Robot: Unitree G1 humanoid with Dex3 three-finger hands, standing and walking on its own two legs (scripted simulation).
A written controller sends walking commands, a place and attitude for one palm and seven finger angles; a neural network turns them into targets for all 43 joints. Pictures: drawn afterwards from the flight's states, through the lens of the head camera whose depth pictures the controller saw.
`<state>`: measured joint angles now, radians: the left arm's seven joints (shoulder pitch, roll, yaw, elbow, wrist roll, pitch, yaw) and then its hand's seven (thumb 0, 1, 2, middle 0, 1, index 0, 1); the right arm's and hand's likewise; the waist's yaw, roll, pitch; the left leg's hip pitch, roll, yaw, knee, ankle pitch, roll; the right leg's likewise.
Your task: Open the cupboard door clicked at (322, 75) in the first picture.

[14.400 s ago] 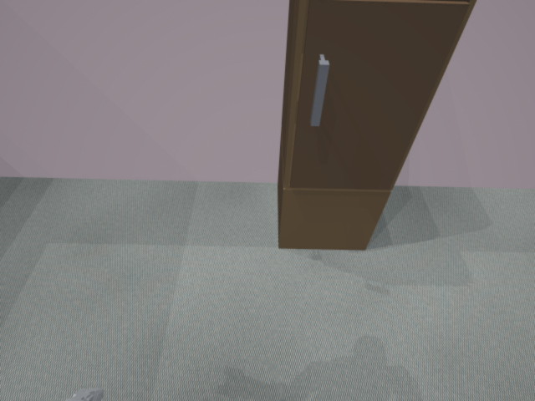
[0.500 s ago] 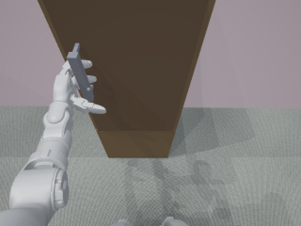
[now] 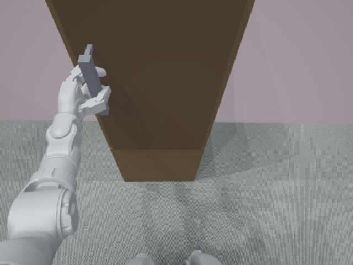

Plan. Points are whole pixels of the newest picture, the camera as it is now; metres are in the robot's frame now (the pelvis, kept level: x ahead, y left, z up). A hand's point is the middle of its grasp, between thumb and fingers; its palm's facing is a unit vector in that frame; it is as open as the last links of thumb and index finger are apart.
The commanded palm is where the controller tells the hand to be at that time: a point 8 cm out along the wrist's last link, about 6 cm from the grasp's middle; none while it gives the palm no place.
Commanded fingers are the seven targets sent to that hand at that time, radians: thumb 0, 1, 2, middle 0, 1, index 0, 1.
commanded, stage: close the thumb around the handle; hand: left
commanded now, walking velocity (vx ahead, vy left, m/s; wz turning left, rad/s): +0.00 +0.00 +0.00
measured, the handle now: (97, 82) +0.52 +0.17 +0.09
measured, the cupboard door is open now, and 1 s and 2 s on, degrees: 0 36 48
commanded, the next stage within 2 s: pull the door open along its arc in 0.14 s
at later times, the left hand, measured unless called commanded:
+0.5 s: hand (104, 104) +0.46 +0.14 +0.08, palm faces -0.03 -1.00 +0.00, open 5.8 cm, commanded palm +0.40 +0.20 +0.09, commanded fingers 0.00 0.90 0.90 -0.40 -1.35 -0.40 -1.35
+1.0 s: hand (141, 166) +0.30 +0.06 +0.09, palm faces +0.31 -0.95 +0.00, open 6.3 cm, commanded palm +0.23 +0.10 +0.09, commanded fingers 0.00 0.90 0.90 -0.40 -1.35 -0.40 -1.35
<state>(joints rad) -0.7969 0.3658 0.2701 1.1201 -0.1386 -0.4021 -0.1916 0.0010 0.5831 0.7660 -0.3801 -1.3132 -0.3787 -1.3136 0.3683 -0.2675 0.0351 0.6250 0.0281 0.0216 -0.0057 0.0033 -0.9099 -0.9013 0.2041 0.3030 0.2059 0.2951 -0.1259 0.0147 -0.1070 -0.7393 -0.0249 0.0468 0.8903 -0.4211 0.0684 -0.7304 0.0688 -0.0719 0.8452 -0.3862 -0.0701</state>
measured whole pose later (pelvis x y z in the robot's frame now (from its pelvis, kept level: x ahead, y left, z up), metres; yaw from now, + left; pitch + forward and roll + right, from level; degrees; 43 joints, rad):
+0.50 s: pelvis +0.01 +0.01 +0.00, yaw -1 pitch +15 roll -1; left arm -0.65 0.30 0.24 0.94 -0.15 -0.38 -0.14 0.00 0.71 0.80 -0.36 -1.35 -0.36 -1.35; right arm 0.40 -0.26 0.02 0.59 0.03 0.04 0.02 0.00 -0.91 -0.90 0.20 0.30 0.21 0.30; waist -0.11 0.03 -0.13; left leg -0.70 -0.02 0.07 0.87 -0.43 0.08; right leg -0.70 0.07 -0.04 0.83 -0.39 -0.06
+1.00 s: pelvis +0.01 -0.01 +0.01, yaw +2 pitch +8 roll +0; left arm 0.11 -0.08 -0.27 -0.01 0.08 -0.09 0.52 0.03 0.66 0.76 -0.33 -1.33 -0.34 -1.31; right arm 0.14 -0.17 0.03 0.49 -0.04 0.04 0.05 0.01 -0.91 -0.90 0.20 0.30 0.20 0.29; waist 0.00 0.03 -0.13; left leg -0.56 -0.05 0.02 0.86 -0.44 0.05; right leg -0.56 0.05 -0.09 0.85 -0.43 -0.09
